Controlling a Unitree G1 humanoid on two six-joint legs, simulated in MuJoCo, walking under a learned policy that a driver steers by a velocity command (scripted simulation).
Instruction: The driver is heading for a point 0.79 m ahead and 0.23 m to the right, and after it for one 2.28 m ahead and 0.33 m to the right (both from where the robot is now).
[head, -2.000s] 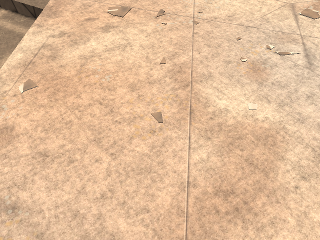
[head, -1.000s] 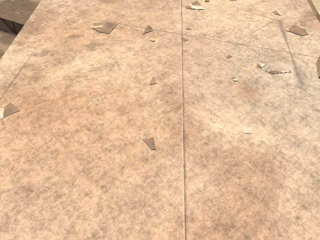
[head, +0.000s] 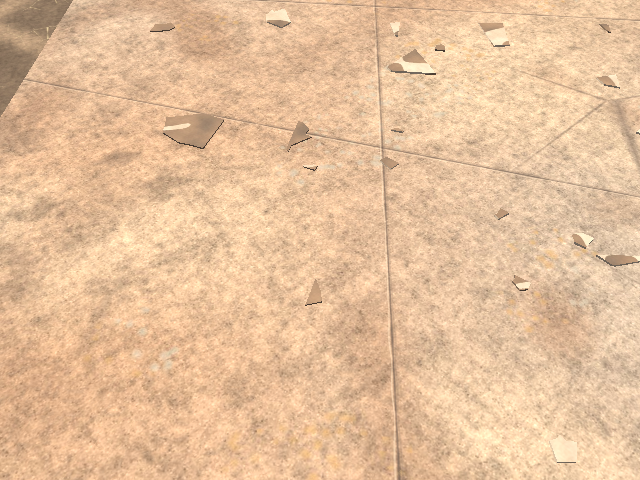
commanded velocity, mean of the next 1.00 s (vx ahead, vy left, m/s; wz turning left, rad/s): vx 0.50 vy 0.00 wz -0.50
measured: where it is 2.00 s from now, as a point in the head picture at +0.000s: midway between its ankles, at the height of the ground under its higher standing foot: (453, 270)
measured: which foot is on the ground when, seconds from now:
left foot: down 0.00-0.40, up 0.42-0.84, down 0.86-1.00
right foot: up 0.00-0.36, down 0.38-0.88, up 0.90-1.00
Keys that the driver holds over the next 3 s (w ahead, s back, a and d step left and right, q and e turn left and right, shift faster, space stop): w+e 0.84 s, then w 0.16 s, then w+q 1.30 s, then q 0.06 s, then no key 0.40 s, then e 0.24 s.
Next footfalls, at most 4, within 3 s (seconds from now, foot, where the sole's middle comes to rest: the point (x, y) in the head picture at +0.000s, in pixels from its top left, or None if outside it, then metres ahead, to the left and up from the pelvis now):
0.38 right None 0.37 -0.16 -0.78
0.86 left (356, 382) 0.70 -0.08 -0.78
1.34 right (497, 358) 0.77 -0.41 -0.78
1.84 left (407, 242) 1.12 -0.24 -0.78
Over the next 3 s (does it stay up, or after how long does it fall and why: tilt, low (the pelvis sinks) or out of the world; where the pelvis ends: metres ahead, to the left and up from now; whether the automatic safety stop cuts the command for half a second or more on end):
stays up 1.36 -0.31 -0.01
